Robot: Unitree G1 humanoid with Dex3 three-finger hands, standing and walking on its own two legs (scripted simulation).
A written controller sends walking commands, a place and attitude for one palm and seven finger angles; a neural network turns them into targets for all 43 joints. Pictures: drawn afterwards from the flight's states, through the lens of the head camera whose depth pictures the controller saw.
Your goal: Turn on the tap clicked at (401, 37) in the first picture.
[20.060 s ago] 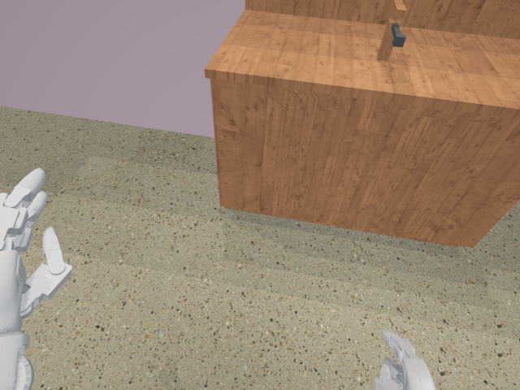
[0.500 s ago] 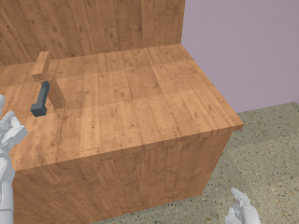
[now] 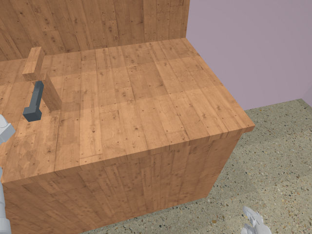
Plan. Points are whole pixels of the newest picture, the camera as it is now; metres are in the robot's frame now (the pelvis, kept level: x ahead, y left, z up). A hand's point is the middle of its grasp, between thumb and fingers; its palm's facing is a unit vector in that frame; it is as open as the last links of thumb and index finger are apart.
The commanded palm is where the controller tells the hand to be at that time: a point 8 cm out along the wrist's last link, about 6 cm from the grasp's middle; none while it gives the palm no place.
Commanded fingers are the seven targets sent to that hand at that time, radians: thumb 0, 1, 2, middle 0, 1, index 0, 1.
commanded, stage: reach beside the lever's end, fingers flat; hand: left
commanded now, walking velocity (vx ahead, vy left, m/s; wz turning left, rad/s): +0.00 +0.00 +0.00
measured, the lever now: (32, 113) +0.35 +0.34 +0.13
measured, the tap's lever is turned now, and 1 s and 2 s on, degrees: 0 1 17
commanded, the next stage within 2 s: push the lever round in 0.44 s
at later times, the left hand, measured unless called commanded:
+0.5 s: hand (11, 127) +0.30 +0.37 +0.13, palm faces +0.57 -0.82 -0.10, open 7.8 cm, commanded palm +0.26 +0.40 +0.13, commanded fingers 0.00 0.90 0.90 -0.15 -0.15 -0.15 -0.15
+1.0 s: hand (27, 122) +0.33 +0.35 +0.13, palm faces +0.55 -0.83 -0.10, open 7.8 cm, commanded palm +0.28 +0.38 +0.13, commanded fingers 0.00 0.90 0.90 -0.15 -0.15 -0.15 -0.15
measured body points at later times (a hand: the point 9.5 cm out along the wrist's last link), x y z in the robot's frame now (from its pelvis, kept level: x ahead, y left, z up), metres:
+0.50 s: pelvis +0.00 +0.00 +0.00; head +0.02 +0.00 +0.45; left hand +0.27 +0.41 +0.14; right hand +0.14 -0.25 -0.10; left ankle +0.04 +0.12 -0.73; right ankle -0.02 -0.10 -0.73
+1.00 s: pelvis +0.01 +0.00 +0.00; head +0.02 -0.01 +0.45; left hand +0.29 +0.39 +0.13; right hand +0.15 -0.26 -0.10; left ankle +0.04 +0.12 -0.73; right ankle -0.02 -0.10 -0.73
